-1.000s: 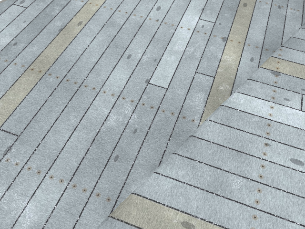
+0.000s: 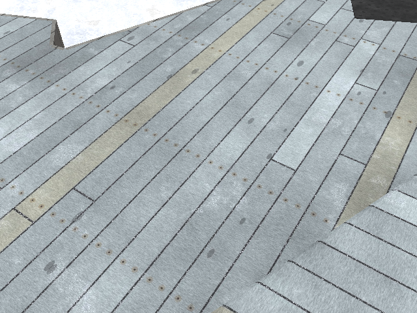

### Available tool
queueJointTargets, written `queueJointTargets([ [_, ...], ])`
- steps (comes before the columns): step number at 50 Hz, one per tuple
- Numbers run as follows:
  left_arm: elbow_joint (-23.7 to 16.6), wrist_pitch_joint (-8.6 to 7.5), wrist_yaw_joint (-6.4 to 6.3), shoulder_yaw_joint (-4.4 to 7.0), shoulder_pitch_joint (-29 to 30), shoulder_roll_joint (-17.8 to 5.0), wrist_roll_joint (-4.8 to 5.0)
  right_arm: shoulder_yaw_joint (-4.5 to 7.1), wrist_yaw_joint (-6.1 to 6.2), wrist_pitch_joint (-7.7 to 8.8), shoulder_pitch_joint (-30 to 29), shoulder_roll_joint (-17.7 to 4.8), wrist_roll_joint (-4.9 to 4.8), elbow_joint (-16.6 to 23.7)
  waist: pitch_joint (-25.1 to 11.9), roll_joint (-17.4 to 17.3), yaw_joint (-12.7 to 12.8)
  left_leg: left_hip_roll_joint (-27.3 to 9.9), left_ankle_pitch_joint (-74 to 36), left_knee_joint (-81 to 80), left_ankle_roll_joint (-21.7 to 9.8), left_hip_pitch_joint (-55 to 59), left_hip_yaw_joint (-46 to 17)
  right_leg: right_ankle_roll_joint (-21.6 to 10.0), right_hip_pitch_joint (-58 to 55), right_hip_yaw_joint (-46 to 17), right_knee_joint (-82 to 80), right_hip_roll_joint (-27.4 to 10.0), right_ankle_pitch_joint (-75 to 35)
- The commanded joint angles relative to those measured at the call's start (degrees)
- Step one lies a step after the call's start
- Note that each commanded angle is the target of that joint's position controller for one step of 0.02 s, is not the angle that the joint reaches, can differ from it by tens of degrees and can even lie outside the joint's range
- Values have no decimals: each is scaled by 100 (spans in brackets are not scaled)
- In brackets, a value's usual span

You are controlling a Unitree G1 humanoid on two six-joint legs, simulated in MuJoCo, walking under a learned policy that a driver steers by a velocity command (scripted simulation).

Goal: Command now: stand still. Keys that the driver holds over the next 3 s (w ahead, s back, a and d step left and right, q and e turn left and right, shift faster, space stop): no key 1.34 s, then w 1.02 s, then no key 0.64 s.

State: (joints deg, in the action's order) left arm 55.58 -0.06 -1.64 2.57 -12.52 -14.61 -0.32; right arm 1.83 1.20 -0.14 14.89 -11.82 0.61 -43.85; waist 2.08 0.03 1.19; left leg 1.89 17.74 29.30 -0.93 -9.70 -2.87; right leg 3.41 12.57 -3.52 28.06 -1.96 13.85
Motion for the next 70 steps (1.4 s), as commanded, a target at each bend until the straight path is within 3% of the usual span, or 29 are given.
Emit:
queueJointTargets([
  [1,-87,-33,-48,121,-69,-581,11,170,23,86,76,-630,-14,196,-67,-70,-10,-409,-959,-714,-143,-399,-401,-61,-310,-24,-237,-52,-850],
  [17,488,40,-146,112,-273,-401,31,151,92,83,397,-540,-58,-639,80,-38,-24,-272,-1038,-733,-61,-374,-182,-107,-308,39,-323,4,-866],
  [33,755,55,-167,45,-528,-179,38,79,117,56,622,-401,-80,-1272,197,-15,-63,-220,-896,-783,-31,-404,-91,-133,-233,107,-378,70,-741],
  [67,791,16,-153,-79,-1005,60,54,-32,143,16,976,-190,-102,-1769,307,7,-121,-173,-718,-721,41,-500,31,-218,-62,143,-359,153,-612],
  [68,847,21,-155,-101,-1113,142,47,-50,149,8,1088,-120,-95,-1832,167,-17,-122,-126,-162,-771,30,-449,78,-224,-127,220,-360,222,-115],
  [70,821,29,-183,-70,-1112,80,99,17,191,-22,1080,-310,-162,-1803,383,-167,-146,-83,1774,-786,-169,-730,10,-340,208,456,-34,479,1649],
])
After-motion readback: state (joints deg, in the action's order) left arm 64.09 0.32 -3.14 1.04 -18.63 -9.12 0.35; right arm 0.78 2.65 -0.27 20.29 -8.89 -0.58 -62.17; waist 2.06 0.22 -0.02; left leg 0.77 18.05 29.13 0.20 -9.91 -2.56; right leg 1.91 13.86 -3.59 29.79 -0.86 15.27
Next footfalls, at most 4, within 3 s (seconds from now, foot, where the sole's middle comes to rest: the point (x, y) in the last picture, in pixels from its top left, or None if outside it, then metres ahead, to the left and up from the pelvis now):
2.00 left None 0.39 0.08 -0.77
2.58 right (266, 259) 0.77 -0.18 -0.90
2.98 left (206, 247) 0.82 0.06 -0.90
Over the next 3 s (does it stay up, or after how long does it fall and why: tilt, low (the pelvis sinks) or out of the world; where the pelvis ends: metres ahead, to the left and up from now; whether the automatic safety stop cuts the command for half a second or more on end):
stays up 0.70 -0.09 -0.14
